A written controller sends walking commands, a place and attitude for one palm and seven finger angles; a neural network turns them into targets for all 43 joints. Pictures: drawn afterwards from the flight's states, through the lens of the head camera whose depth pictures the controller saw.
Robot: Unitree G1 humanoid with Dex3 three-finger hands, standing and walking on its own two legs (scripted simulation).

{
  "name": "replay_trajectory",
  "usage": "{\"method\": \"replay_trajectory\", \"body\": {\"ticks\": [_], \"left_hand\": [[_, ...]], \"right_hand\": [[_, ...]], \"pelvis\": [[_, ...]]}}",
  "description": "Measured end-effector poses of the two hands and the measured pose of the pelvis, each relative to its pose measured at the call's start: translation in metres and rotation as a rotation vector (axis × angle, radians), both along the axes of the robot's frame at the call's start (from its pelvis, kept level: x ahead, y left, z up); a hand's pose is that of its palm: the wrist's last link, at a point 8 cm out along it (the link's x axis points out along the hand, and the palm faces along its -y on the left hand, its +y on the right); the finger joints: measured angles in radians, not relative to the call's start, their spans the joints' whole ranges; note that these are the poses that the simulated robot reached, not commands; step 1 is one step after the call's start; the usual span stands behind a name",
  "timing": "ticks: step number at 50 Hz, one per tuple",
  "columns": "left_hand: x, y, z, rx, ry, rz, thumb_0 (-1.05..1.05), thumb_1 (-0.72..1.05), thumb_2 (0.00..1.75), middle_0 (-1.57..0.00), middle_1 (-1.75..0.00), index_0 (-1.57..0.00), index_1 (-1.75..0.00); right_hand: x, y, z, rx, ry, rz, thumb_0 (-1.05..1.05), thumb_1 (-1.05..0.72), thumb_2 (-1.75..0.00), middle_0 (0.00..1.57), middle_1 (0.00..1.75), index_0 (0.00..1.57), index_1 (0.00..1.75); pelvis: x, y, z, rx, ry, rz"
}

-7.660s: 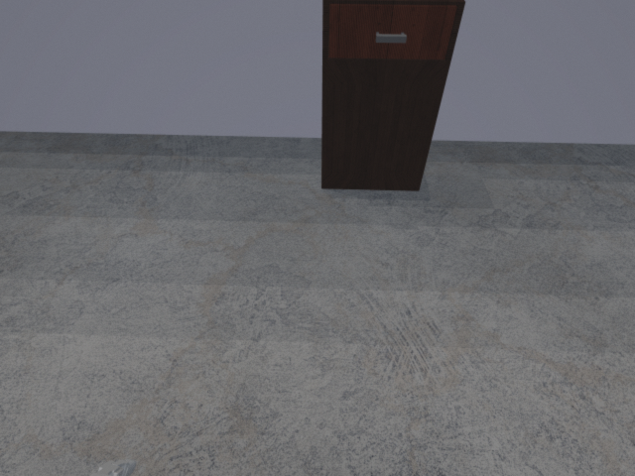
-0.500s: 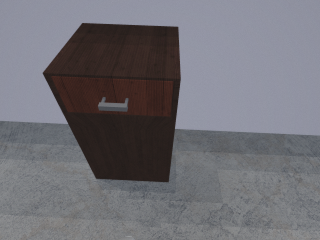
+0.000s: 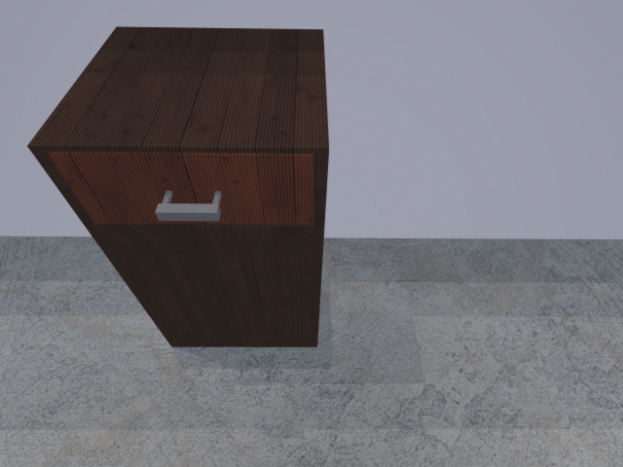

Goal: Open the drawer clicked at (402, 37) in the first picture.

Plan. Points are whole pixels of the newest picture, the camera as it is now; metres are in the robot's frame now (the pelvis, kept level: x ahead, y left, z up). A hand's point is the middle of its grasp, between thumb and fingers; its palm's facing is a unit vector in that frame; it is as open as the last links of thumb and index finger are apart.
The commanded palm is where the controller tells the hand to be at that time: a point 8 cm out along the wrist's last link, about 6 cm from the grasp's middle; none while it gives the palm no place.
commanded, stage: come to a stop and stand still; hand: left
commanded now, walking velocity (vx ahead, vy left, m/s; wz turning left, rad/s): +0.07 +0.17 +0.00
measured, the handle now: (190, 204) +0.53 +0.26 -0.03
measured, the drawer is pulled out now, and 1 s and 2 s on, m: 0.00 0.00 0.00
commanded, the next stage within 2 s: look again from close up in 1.10 s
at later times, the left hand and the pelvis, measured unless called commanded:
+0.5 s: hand out of the picture -0.01 +0.16 -0.15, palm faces +0.11 -0.95 -0.28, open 7.3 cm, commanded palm none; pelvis -0.01 -0.03 +0.01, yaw +2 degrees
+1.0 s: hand out of the picture +0.02 +0.20 -0.17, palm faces +0.05 -0.98 -0.20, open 7.3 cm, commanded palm none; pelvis +0.01 +0.02 +0.00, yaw +1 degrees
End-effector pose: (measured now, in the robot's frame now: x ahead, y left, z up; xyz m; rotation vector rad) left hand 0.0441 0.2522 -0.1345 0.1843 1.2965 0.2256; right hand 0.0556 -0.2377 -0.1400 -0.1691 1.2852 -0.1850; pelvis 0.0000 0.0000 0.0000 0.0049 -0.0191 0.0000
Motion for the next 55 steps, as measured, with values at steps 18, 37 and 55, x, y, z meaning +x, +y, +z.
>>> {"method": "replay_trajectory", "body": {"ticks": [18,37,55], "left_hand": [[-0.02,-0.063,0.029,0.033,-0.02,0.019,0.0,0.92,0.9,-0.2,-0.3,-0.2,-0.3],[-0.071,-0.006,-0.016,-0.066,0.133,0.074,0.0,0.91,0.9,-0.19,-0.3,-0.2,-0.3],[-0.022,-0.004,-0.008,-0.069,0.071,0.002,0.01,0.93,0.9,-0.19,-0.3,-0.2,-0.3]], "right_hand": [[-0.048,-0.051,-0.01,0.083,0.148,0.012,0.01,-0.91,-0.89,0.2,0.3,0.2,0.3],[0.013,0.026,0.007,0.012,-0.033,0.095,0.0,-0.92,-0.89,0.2,0.3,0.2,0.3],[-0.044,0.036,0.001,0.025,0.122,0.007,0.0,-0.93,-0.89,0.2,0.3,0.2,0.3]], "pelvis": [[-0.005,-0.049,0.012,0.057,0.037,0.025],[0.0,0.01,0.0,0.019,0.023,0.016],[0.014,0.023,0.005,-0.007,0.009,0.012]]}}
